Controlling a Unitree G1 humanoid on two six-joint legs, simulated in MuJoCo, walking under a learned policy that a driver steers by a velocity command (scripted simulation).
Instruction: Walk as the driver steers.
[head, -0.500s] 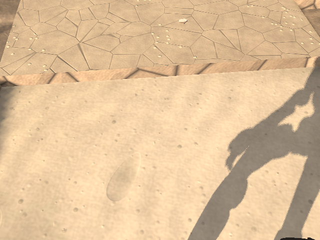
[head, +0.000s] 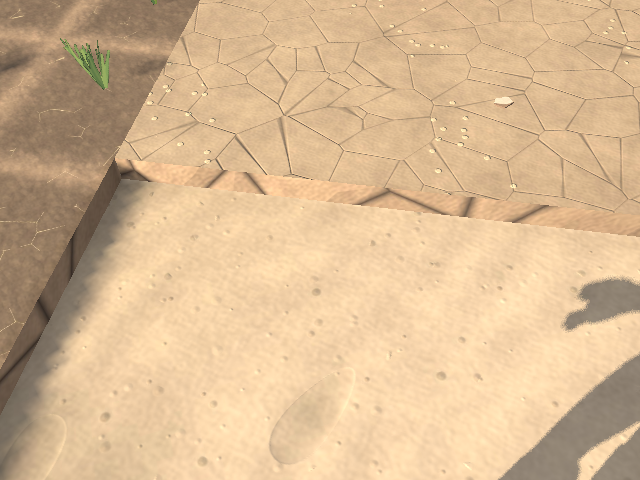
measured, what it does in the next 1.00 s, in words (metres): walks ahead: left foot, then right foot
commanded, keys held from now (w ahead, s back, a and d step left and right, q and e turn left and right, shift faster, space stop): q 0.02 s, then no key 0.36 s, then e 0.06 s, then w+e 0.56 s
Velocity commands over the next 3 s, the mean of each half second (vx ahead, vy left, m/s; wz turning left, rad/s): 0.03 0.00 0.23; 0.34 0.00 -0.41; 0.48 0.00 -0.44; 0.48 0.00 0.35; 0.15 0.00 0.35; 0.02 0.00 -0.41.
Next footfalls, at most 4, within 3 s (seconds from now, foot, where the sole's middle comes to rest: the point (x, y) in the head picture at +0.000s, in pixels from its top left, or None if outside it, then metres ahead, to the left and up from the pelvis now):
0.34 left None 0.03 0.14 -0.77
0.84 right None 0.20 -0.15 -0.77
1.36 left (362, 425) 0.58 -0.06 -0.77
1.80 right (500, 371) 0.70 -0.38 -0.77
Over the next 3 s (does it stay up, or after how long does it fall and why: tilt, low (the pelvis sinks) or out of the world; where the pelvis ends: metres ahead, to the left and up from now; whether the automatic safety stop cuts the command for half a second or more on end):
stays up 0.86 -0.28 0.01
